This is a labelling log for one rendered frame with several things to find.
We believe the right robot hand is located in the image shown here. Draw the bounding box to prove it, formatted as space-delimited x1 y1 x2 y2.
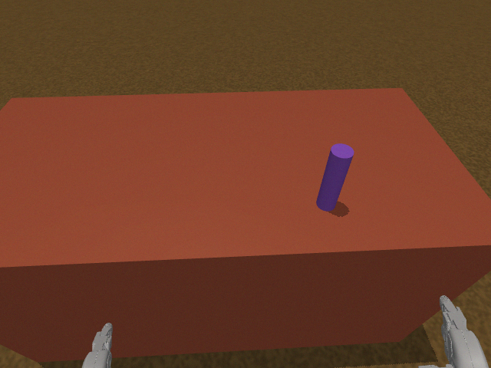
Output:
418 295 489 368

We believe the can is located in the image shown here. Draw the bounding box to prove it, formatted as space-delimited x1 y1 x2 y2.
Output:
316 143 354 212

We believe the left robot hand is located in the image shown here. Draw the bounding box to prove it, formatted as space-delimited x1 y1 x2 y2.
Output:
82 323 113 368

